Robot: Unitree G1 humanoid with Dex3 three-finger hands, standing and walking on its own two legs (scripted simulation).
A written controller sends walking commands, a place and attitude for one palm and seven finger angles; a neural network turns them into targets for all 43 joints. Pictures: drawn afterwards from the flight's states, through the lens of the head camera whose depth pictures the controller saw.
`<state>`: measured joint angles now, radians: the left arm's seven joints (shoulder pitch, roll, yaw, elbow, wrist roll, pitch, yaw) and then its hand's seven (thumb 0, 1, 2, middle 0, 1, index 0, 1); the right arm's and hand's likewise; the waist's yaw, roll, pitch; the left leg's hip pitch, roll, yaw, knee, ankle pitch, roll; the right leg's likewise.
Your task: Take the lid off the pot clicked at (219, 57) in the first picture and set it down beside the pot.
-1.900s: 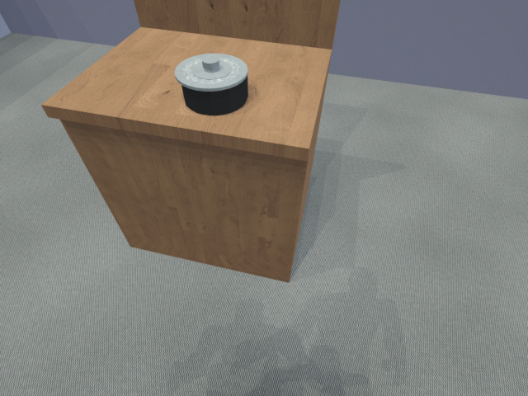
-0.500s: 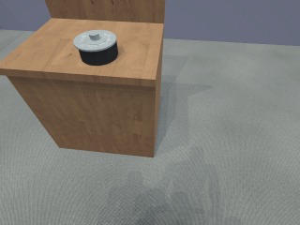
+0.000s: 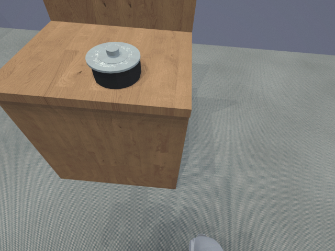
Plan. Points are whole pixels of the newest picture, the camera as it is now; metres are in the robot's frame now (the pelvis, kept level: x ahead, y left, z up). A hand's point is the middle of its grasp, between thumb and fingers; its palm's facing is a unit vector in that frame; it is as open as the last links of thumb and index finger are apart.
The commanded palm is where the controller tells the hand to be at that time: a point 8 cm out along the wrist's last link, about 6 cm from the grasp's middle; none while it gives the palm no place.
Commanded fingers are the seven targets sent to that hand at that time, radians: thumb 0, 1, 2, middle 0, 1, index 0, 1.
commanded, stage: take the last steps up to it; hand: left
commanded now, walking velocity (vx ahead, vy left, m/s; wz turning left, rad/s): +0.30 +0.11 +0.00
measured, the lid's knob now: (112, 50) +0.72 +0.22 +0.09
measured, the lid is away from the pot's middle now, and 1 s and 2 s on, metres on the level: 0.00 0.00 0.00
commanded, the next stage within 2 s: come to a stop and stand still in 0.36 s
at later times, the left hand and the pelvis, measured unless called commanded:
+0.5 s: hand (86, 244) +0.17 +0.22 -0.16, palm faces +0.10 -0.97 -0.23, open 7.3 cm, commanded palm none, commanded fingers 0.00 0.90 0.90 -0.20 -0.30 -0.20 -0.30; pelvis +0.19 +0.03 +0.00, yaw +1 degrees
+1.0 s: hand (81, 225) +0.22 +0.26 -0.18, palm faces +0.02 -0.96 -0.29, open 7.3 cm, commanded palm none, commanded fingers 0.00 0.90 0.90 -0.20 -0.30 -0.20 -0.30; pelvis +0.18 +0.05 -0.02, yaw -2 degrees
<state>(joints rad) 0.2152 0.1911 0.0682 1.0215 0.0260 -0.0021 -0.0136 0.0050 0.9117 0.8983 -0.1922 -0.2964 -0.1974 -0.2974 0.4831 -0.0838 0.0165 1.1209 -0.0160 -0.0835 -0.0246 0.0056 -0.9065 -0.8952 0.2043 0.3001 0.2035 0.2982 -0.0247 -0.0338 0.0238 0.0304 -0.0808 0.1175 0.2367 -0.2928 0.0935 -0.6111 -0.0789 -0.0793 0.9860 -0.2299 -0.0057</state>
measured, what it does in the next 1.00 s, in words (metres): walks ahead: right foot, then left foot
